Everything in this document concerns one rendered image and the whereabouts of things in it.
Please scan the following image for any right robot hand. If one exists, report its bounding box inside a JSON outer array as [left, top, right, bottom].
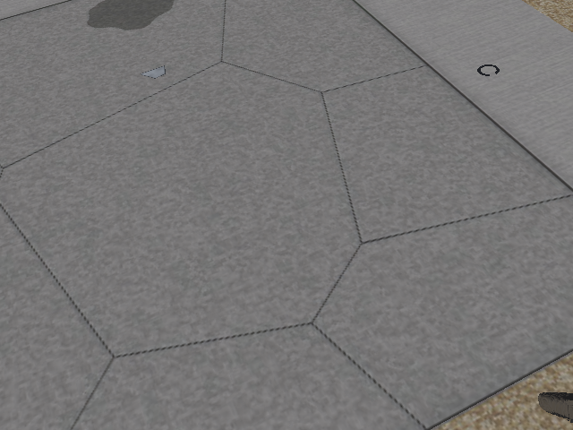
[[538, 392, 573, 423]]

